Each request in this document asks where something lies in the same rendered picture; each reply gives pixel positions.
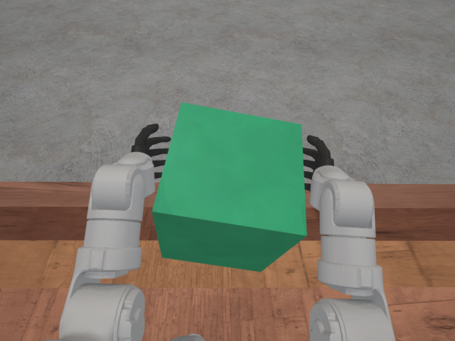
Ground left robot hand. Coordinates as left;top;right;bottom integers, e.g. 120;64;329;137
131;124;171;179

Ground carton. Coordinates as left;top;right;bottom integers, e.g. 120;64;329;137
152;102;307;272

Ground right robot forearm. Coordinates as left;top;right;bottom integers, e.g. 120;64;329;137
309;166;395;340

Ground robot left upper arm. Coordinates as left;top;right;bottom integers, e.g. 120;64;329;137
44;283;145;341

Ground left robot forearm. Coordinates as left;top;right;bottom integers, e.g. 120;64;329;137
59;152;155;338

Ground robot right upper arm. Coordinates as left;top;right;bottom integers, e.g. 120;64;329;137
309;298;395;341

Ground right robot hand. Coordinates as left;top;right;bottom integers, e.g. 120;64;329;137
303;135;334;191

